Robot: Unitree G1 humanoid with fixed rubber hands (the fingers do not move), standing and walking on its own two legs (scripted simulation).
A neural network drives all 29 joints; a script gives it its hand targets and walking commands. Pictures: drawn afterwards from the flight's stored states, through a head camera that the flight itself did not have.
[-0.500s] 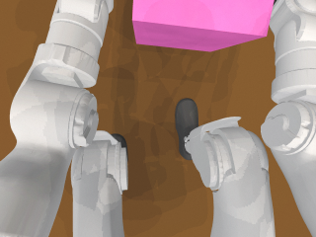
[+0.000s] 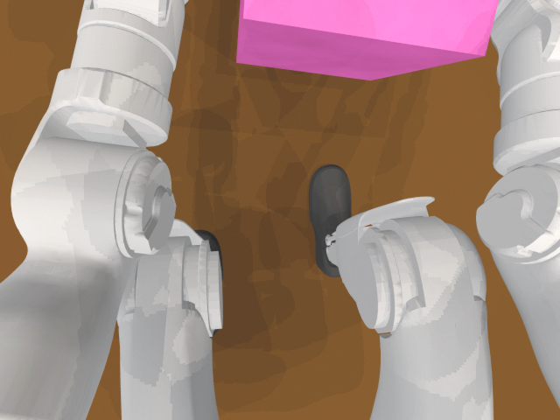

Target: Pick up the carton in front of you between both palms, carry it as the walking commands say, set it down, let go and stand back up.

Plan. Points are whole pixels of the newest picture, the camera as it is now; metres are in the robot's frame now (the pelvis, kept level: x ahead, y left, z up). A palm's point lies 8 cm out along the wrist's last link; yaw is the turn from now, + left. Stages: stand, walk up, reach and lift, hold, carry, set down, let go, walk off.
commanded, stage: set down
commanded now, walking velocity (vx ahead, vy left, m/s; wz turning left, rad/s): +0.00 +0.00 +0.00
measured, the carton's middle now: out of the picture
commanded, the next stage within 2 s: let go in 1.32 s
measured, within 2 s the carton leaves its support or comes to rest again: neither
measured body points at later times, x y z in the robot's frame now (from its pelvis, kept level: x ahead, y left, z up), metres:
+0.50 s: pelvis +0.00 -0.01 +0.02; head +0.38 -0.04 +0.25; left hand +0.64 +0.06 -0.12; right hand +0.54 -0.30 -0.13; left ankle +0.07 +0.10 -0.34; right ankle +0.16 -0.14 -0.34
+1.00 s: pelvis +0.02 -0.01 +0.14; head +0.37 -0.03 +0.41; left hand +0.65 +0.07 +0.03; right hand +0.54 -0.31 +0.03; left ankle +0.07 +0.10 -0.34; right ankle +0.16 -0.14 -0.34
